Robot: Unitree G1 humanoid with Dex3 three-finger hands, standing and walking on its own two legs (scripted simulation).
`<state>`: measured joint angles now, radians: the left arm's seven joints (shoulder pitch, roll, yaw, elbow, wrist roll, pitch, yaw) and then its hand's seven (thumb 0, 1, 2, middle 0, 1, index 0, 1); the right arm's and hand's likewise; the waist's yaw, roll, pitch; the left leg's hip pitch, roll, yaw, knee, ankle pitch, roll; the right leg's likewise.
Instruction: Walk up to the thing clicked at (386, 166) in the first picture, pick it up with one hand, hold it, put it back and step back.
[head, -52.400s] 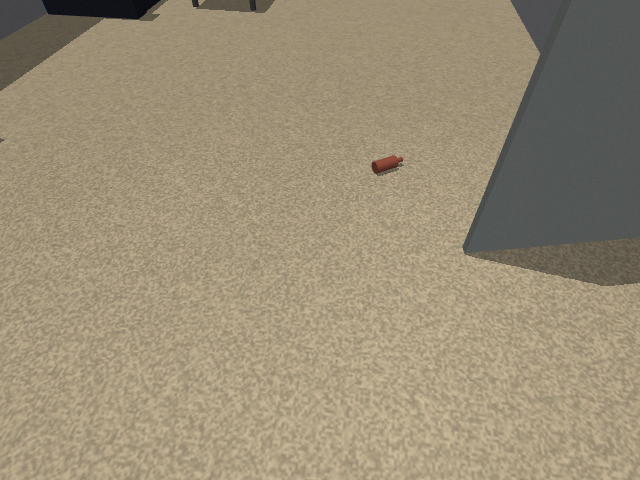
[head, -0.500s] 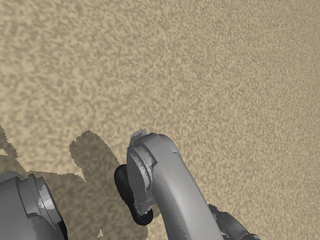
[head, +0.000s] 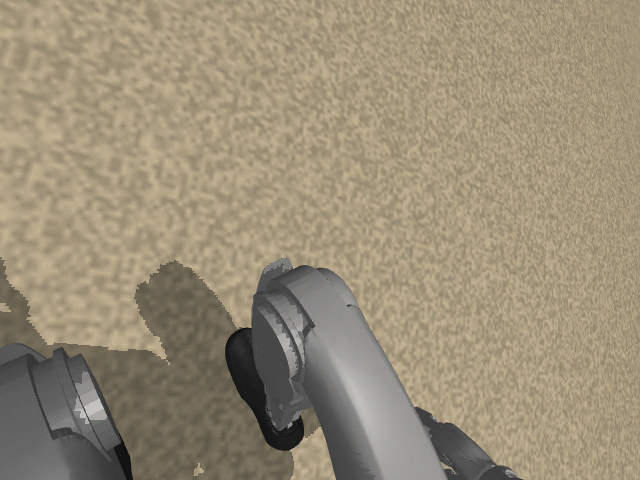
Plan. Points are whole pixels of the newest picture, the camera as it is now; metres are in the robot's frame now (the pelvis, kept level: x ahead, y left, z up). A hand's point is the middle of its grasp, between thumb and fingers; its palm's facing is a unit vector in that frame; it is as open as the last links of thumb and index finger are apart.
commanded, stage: open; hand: left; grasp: from above
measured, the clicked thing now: out of the picture +0.48 +0.39 -0.28
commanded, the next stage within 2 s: withdraw in 0.04 s
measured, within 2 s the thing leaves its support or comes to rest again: neither
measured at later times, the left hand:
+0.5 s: hand out of the picture +0.49 +0.38 -0.17, palm faces -0.31 -0.09 -0.95, open 14.0 cm
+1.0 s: hand out of the picture +0.44 +0.36 -0.11, palm faces -0.51 -0.13 -0.85, open 13.8 cm
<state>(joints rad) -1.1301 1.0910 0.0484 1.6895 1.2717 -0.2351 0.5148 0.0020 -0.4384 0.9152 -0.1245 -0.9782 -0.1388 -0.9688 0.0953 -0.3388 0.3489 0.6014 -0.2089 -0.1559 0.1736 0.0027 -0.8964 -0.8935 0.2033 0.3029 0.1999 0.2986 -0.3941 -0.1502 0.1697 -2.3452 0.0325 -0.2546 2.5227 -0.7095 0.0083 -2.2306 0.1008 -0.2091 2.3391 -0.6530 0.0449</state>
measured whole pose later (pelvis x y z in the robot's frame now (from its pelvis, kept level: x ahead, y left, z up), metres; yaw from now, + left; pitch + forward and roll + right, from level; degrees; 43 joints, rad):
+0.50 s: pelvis +0.01 +0.00 +0.01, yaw +1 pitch +33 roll -14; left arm -1.03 0.99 0.11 1.37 1.22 -0.14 0.40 0.00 -0.50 0.98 -0.08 -1.00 -0.09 -1.00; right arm 0.15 -0.32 0.25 0.61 -0.17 -0.12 0.20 0.00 -0.91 -0.90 0.20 0.30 0.20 0.30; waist -0.33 -0.07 0.06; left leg -2.37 0.02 -0.23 2.48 -0.71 0.00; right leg -2.25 0.08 -0.19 2.32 -0.68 0.03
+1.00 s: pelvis -0.01 -0.01 +0.05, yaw +6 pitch +33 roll -10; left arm -1.07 0.88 -0.03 1.38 1.17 -0.21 0.14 0.00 -0.45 0.96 -0.12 -0.95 -0.13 -0.95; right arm 0.17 -0.34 0.18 0.60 -0.10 0.05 0.08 0.00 -0.90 -0.89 0.20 0.30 0.20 0.30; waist -0.29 -0.02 -0.01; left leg -2.28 0.01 -0.15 2.31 -0.63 0.01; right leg -2.17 0.05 -0.13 2.20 -0.63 0.03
